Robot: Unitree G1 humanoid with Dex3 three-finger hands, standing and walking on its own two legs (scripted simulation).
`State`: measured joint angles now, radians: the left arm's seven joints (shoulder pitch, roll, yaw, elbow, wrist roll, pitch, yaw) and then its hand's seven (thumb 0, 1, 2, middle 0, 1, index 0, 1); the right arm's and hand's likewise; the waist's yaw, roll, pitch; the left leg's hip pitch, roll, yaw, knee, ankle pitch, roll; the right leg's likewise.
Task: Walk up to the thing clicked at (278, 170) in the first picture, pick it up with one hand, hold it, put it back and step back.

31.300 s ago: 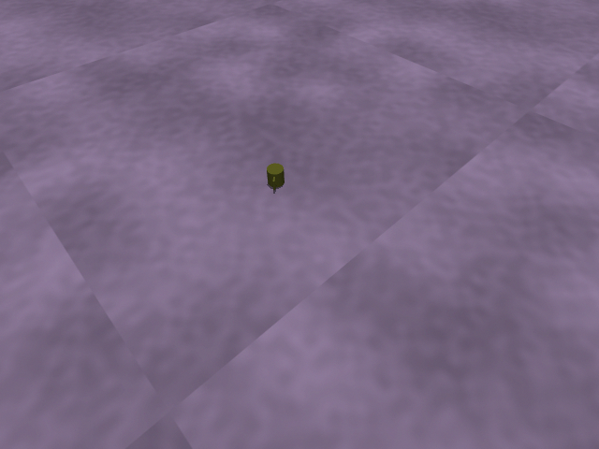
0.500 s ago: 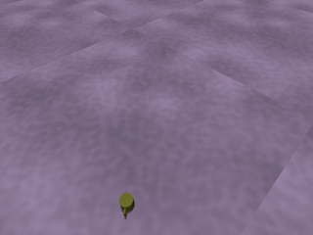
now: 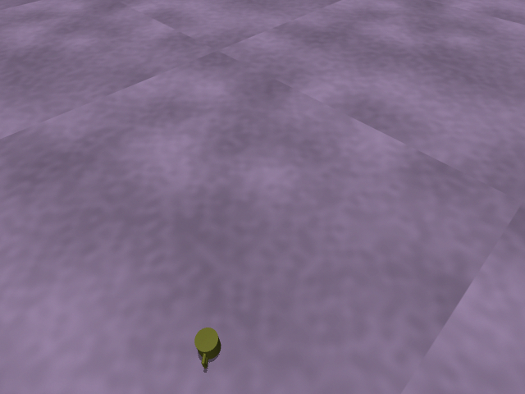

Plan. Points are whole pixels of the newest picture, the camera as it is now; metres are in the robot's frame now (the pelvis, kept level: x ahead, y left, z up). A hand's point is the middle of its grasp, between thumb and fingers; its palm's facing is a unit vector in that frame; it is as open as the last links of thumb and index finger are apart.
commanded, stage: stand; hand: left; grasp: from above
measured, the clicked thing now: (207, 348) +0.42 +0.23 -0.74
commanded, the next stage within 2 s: step back in 0.82 s
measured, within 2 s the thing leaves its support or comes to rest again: neither
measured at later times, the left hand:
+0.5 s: hand out of the picture +0.06 +0.24 -0.16, palm faces +0.00 -0.94 -0.33, open 7.4 cm
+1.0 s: hand out of the picture +0.07 +0.26 -0.16, palm faces -0.02 -0.93 -0.37, open 7.4 cm
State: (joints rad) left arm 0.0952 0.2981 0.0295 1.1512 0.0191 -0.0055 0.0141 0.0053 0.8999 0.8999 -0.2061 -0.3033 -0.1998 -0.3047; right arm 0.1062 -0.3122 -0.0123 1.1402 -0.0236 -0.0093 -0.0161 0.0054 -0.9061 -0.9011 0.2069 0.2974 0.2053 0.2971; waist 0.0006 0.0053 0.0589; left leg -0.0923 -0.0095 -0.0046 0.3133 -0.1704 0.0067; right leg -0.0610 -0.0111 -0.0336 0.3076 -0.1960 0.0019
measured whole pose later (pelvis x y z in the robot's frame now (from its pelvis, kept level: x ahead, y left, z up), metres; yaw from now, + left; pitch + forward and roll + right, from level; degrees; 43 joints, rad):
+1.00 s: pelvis -0.03 +0.00 -0.01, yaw -1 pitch -2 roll +0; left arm 0.07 0.36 0.06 1.03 0.01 0.01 0.01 0.01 0.90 0.90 -0.21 -0.30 -0.20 -0.30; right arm 0.06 -0.38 -0.03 1.05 0.00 0.03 0.00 0.01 -0.91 -0.90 0.21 0.30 0.21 0.30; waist -0.01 0.01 0.16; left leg -0.30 -0.01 -0.03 0.65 -0.32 0.02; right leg -0.20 0.00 -0.03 0.46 -0.23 -0.02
